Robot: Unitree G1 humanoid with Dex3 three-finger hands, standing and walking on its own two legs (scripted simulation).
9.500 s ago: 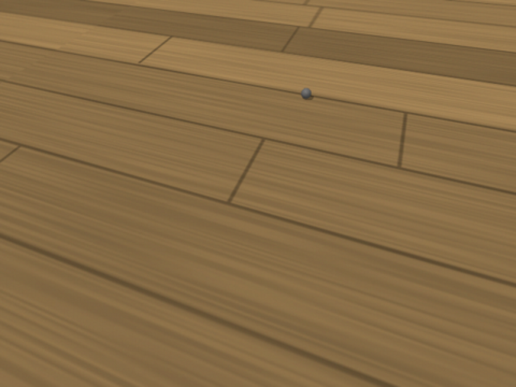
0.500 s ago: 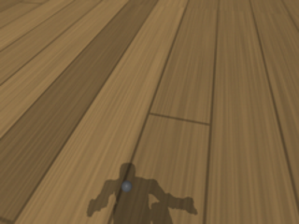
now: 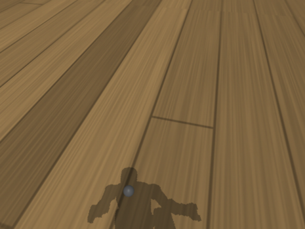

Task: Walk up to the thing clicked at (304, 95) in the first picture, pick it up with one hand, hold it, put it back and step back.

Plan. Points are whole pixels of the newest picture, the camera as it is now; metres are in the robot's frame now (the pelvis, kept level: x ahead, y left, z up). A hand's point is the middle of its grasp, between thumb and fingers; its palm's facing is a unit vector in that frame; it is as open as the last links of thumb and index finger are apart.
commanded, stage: stand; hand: left
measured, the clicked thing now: (128, 190) +0.48 +0.19 -0.75
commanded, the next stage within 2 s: walk up in 0.54 s
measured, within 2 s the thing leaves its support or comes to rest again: neither
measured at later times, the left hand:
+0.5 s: hand out of the picture +0.07 +0.26 -0.16, palm faces -0.04 -0.94 -0.34, open 7.4 cm
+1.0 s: hand out of the picture +0.11 +0.15 -0.16, palm faces -0.04 -0.94 -0.35, open 7.4 cm
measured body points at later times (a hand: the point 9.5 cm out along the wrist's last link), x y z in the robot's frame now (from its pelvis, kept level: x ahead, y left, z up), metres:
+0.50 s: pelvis +0.00 +0.00 +0.00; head +0.02 +0.00 +0.45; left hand +0.07 +0.30 -0.13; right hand +0.07 -0.30 -0.13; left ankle +0.01 +0.14 -0.75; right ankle +0.00 -0.13 -0.75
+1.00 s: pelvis +0.05 -0.10 -0.02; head +0.08 -0.12 +0.43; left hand +0.11 +0.20 -0.14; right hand +0.09 -0.44 -0.14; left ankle +0.04 +0.05 -0.70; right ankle +0.07 -0.22 -0.75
